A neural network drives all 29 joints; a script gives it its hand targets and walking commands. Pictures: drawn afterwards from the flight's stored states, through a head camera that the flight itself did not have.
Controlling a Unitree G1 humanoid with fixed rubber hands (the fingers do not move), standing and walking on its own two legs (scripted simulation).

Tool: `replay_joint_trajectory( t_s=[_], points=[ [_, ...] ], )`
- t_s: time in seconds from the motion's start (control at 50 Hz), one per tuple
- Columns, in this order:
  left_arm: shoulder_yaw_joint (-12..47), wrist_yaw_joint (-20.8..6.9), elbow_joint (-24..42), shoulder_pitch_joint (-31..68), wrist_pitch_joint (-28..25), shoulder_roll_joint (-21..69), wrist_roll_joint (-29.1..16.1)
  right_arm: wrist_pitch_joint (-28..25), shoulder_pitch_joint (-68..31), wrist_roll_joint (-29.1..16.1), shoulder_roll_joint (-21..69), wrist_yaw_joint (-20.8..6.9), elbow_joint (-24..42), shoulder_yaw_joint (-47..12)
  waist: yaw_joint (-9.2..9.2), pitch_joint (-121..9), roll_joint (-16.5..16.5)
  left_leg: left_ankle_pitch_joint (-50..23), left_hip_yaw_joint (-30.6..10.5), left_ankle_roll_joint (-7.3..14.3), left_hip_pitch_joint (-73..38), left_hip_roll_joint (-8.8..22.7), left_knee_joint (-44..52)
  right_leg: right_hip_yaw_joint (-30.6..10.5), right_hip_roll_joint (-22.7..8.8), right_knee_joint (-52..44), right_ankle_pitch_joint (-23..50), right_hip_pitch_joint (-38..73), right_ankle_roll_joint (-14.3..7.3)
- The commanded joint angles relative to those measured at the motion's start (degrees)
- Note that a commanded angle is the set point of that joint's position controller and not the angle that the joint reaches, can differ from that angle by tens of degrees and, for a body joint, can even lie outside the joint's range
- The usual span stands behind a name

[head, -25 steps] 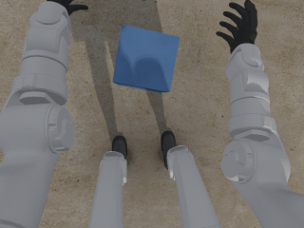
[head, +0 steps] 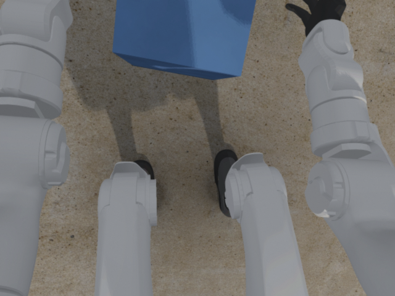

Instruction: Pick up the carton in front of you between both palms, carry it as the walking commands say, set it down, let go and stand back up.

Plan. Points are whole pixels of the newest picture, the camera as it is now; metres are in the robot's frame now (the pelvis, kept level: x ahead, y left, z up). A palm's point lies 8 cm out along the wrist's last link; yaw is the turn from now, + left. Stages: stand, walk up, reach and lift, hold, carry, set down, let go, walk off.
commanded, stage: reach and lift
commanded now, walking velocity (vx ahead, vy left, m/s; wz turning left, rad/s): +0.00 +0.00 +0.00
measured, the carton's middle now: (183, 19) +0.56 +0.01 -0.32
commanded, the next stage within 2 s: none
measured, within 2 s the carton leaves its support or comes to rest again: leaves its support in 1.18 s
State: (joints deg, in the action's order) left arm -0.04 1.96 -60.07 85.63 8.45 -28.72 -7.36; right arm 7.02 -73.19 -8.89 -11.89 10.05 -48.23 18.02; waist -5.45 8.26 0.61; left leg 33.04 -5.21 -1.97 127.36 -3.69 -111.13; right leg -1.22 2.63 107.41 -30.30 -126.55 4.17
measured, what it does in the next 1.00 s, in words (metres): lowers itself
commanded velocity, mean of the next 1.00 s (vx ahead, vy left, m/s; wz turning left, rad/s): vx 0.00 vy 0.00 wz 0.00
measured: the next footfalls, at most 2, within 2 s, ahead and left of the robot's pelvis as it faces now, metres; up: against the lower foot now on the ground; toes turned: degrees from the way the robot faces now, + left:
none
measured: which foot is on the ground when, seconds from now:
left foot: down 0.00-1.00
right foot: down 0.00-1.00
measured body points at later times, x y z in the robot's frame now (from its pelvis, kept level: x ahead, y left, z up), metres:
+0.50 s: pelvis -0.01 +0.00 -0.08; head +0.38 +0.02 +0.13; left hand +0.60 +0.18 -0.26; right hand +0.56 -0.18 -0.26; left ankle +0.08 +0.12 -0.41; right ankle +0.11 -0.13 -0.41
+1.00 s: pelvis -0.02 +0.00 -0.08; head +0.37 +0.03 +0.14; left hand +0.59 +0.16 -0.26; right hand +0.56 -0.15 -0.25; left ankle +0.08 +0.12 -0.41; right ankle +0.11 -0.13 -0.41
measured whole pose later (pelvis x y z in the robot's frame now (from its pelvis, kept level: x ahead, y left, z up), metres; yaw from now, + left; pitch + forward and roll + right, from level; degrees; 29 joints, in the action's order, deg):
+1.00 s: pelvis -0.02 +0.00 -0.08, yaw +1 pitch +34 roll -4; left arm -2.0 0.1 -71.0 99.9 11.4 -24.3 -2.7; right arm 10.4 -90.8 -0.8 -12.0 6.1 -59.0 23.3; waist -3.5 28.3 -0.2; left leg 35.7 -3.5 -0.5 127.4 -3.0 -128.9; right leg -1.5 2.0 124.9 -33.1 -126.3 5.0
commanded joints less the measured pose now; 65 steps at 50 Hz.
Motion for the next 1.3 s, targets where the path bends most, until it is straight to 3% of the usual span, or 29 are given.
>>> replay_joint_trajectory(
  t_s=[0.0,0.08,0.2,0.28,0.42,0.48,0.58,0.66,0.72,0.76,0.78,0.82,0.86,0.9,0.98,1.1,1.18,1.24,1.28],
  points=[
    [0.61,-0.80,-1.36,26.04,1.09,-6.69,-0.88,1.20,-20.50,-1.70,-9.28,-0.12,0.39,-0.68,-2.62,-65.83,-11.66,-14.94,4.45,0.47,-40.11,2.01,4.26,7.71,-1.11,-1.36,15.67,30.00,0.49],
    [0.30,-1.23,-7.17,29.07,0.38,-7.44,0.25,0.53,-25.68,-0.63,-10.01,-1.17,-5.23,-0.08,-1.65,-57.22,-9.71,-8.52,3.67,0.99,-34.15,2.90,2.18,7.13,-1.98,2.08,10.82,27.48,0.53],
    [0.94,-1.22,-7.39,34.26,-2.25,-8.79,-1.51,-2.13,-32.43,1.11,-11.17,-1.25,-7.25,-1.54,-1.97,-52.51,-5.26,-10.89,3.22,1.54,-29.51,3.23,-2.25,6.36,-2.04,6.53,13.59,29.79,0.14],
    [3.45,-0.30,-5.96,35.06,-3.61,-8.72,-3.60,-3.50,-32.52,-0.30,-12.43,-0.56,-8.91,-2.15,-2.09,-56.17,-7.64,-19.20,3.36,1.09,-35.69,3.07,-5.52,6.25,-1.26,9.76,21.17,32.09,0.04],
    [6.11,-0.33,-6.43,31.70,-3.09,-5.07,-5.82,-3.57,-28.95,-1.25,-11.12,-0.71,-11.07,-3.12,-3.76,-56.93,-8.52,-23.37,3.28,0.47,-38.31,2.18,-7.63,7.01,-0.58,11.19,24.78,35.31,-0.45],
    [5.64,-0.42,-7.13,29.21,-3.26,-4.38,-5.62,-3.56,-27.77,-1.77,-9.15,-0.76,-10.69,-4.07,-2.92,-57.14,-7.34,-23.69,3.88,0.47,-36.10,1.90,-7.99,6.74,-0.36,11.34,26.68,37.19,-0.37],
    [2.47,0.30,-6.57,29.42,-3.81,-6.37,-3.06,-3.55,-29.67,-2.04,-8.21,-0.59,-8.26,-4.33,0.00,-55.28,-5.85,-20.15,4.74,0.71,-30.63,1.91,-7.50,5.90,-0.07,11.16,25.57,38.44,-0.07],
    [3.16,0.72,-6.13,31.60,-3.90,-5.23,-3.07,-3.48,-32.60,-2.69,-7.20,-0.12,-7.12,-5.54,0.16,-54.68,-5.99,-17.48,4.80,0.96,-31.11,1.99,-6.85,6.06,0.35,10.59,23.13,38.21,-0.31],
    [6.25,-0.26,-6.50,34.04,-3.21,0.83,-4.29,-3.00,-34.46,-2.70,-3.23,-0.64,-8.24,-6.60,-0.80,-51.50,-7.10,-14.49,4.48,1.09,-32.59,1.63,-5.89,6.58,0.86,9.85,19.05,36.30,-0.70],
    [6.98,-2.32,-6.56,36.89,-2.22,9.80,-3.33,-2.09,-36.48,-0.95,4.33,-2.34,-9.42,-5.98,-1.62,-47.50,-7.89,-12.42,4.19,1.09,-32.78,1.00,-5.26,6.81,1.45,9.34,16.03,34.63,-1.07],
    [6.69,-3.95,-6.32,38.42,-1.61,16.20,-2.03,-1.46,-37.94,0.91,10.38,-3.96,-9.78,-5.18,-2.08,-45.45,-8.21,-11.78,4.20,0.99,-32.58,0.54,-5.20,6.92,1.90,9.24,14.95,33.77,-1.22],
    [8.00,-9.63,-6.06,40.22,0.43,38.54,-0.41,0.69,-43.46,4.76,29.28,-9.34,-7.15,-6.53,-3.59,-42.45,-8.42,-11.79,4.55,1.55,-31.71,-0.92,-6.02,7.20,3.31,9.68,13.87,32.65,-1.85],
    [5.87,-14.34,-4.61,36.74,2.15,51.34,1.26,2.92,-44.68,6.38,39.90,-14.36,-6.35,-7.42,-2.42,-39.98,-8.91,-13.13,5.49,1.92,-30.46,-1.89,-6.60,7.53,3.59,10.69,13.45,29.39,-2.26],
    [3.62,-16.35,-2.90,32.54,2.98,55.80,2.29,4.38,-43.96,6.33,45.02,-17.48,-5.11,-8.04,-0.93,-39.77,-7.41,-14.77,5.86,2.24,-29.32,-2.37,-7.05,7.88,3.70,11.09,13.31,27.16,-2.37],
    [5.37,-16.30,4.29,34.09,2.84,59.74,-0.07,5.68,-42.64,3.78,52.41,-19.73,-1.36,-11.81,-0.32,-47.80,-4.57,-20.26,6.19,2.77,-29.39,-2.48,-7.71,7.47,4.00,12.50,21.14,31.71,-2.76],
    [11.98,-14.08,16.72,39.22,3.75,67.62,-4.05,6.16,-49.86,-4.02,57.78,-19.00,9.71,-19.89,1.22,-75.33,-8.76,-33.80,7.08,2.33,-47.48,-2.89,-7.71,8.36,4.07,12.36,30.64,35.90,-2.47],
    [14.77,-12.62,25.77,39.39,6.64,74.22,-4.71,8.61,-52.44,-5.20,59.79,-17.46,19.84,-23.90,0.57,-97.83,-9.19,-41.05,7.52,1.53,-59.26,-3.80,-6.09,9.83,5.03,9.69,34.48,40.81,-2.03],
    [12.67,-11.89,24.14,34.70,8.79,77.77,-2.29,10.75,-49.54,-1.68,61.88,-17.34,19.82,-23.70,0.05,-98.44,-7.91,-36.35,8.43,1.08,-55.63,-4.62,-2.94,9.77,5.81,6.40,30.79,39.66,-2.01],
    [10.46,-12.05,20.28,30.25,9.93,79.80,-0.05,11.67,-46.75,1.36,63.21,-17.70,17.36,-22.30,0.31,-90.45,-7.41,-30.10,9.00,0.79,-48.47,-5.16,0.24,9.32,6.02,3.75,27.20,39.02,-2.03]
  ],
)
